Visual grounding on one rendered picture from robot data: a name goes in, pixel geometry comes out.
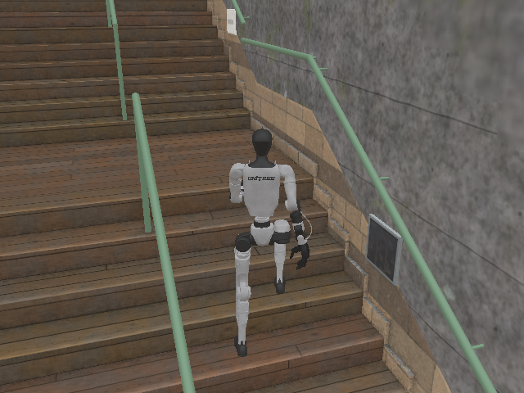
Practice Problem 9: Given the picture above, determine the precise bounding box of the right robot hand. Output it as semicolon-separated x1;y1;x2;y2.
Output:
290;242;309;270

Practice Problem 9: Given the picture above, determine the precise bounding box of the robot left thigh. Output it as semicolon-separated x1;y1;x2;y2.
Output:
234;231;251;301

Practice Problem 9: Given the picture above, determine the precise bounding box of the right robot forearm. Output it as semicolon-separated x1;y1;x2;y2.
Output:
290;198;307;245

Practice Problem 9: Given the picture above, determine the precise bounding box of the left robot upper arm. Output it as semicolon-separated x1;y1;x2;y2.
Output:
229;163;245;203

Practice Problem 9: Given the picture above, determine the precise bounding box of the robot thigh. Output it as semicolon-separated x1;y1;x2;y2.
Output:
234;231;251;301
273;219;291;244

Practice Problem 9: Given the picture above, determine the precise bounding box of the right robot upper arm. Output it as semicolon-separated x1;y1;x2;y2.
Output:
279;165;298;211

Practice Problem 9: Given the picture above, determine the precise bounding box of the left robot forearm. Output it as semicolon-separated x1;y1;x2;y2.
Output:
229;186;244;199

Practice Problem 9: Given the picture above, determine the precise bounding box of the robot right thigh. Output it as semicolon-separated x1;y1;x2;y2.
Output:
273;219;291;244

